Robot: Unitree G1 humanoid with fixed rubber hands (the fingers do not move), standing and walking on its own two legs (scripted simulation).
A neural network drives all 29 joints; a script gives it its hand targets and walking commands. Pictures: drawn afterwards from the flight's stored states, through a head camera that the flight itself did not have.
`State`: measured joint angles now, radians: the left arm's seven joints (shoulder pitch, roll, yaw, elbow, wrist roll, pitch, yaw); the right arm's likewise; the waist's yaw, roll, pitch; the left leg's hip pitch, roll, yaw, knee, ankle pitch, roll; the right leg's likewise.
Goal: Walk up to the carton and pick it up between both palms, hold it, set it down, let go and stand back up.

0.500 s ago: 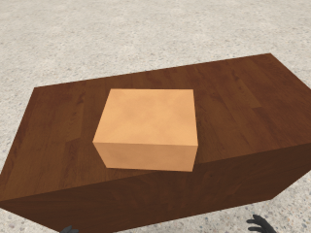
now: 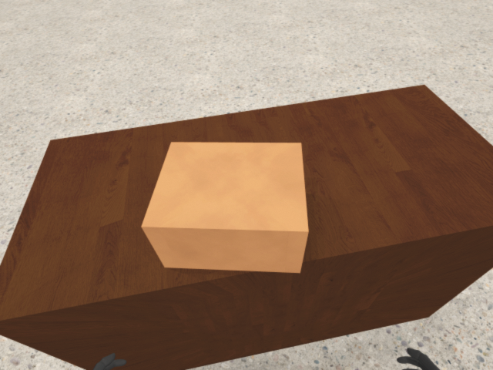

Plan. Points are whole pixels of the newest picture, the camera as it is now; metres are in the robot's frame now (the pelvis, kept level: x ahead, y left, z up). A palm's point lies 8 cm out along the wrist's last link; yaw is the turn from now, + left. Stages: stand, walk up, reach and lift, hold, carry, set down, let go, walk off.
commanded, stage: walk up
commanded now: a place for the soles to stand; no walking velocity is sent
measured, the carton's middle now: (233, 205) +0.42 +0.03 +0.01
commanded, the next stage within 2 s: none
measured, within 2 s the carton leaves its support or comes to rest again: neither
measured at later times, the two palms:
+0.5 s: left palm out of the picture +0.11 +0.27 -0.07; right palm out of the picture +0.10 -0.28 -0.10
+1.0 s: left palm out of the picture +0.12 +0.27 -0.08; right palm out of the picture +0.09 -0.28 -0.10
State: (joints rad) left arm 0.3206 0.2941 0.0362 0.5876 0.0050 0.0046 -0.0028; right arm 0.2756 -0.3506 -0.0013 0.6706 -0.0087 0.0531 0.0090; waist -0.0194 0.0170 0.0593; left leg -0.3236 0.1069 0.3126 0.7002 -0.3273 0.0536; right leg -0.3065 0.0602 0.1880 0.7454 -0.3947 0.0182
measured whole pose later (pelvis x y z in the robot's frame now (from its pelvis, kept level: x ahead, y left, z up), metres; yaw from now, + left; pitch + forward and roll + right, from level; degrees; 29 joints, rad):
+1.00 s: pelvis +0.00 +0.00 +0.00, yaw +0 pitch -2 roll +1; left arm 0.29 0.30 0.04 0.60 0.01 0.01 0.00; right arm 0.29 -0.35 0.00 0.65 -0.01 0.04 0.01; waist -0.02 0.01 0.07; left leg -0.33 0.11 0.30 0.71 -0.33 0.06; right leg -0.31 0.06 0.18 0.75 -0.40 0.02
